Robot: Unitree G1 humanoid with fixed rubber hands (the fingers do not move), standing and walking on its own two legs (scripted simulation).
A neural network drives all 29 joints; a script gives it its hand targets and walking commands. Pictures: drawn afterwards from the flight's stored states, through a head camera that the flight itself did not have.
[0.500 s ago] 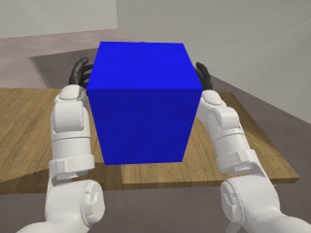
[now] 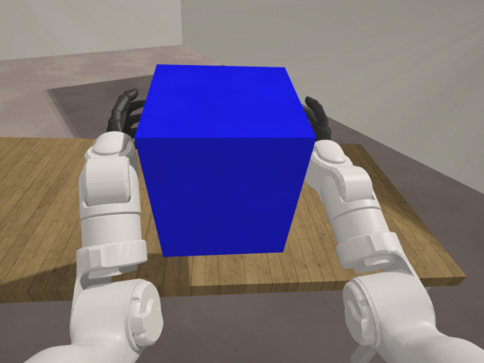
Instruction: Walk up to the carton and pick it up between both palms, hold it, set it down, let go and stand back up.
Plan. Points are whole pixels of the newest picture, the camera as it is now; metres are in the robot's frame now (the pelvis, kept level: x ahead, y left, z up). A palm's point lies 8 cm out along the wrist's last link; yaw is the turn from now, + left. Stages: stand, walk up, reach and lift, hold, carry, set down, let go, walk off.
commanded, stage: hold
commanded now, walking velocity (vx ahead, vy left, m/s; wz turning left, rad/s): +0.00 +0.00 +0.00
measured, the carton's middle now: (223, 163) +0.38 +0.00 +0.20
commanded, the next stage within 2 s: none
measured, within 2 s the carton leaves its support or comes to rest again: neither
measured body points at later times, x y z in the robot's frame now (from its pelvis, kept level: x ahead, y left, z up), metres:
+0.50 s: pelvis +0.00 +0.00 +0.00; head -0.07 +0.03 +0.44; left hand +0.38 +0.16 +0.25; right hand +0.38 -0.15 +0.25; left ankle +0.03 +0.13 -0.75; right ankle +0.00 -0.12 -0.75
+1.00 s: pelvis +0.00 +0.00 +0.00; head -0.07 +0.02 +0.44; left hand +0.38 +0.16 +0.25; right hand +0.38 -0.15 +0.25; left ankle +0.03 +0.13 -0.75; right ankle +0.00 -0.12 -0.75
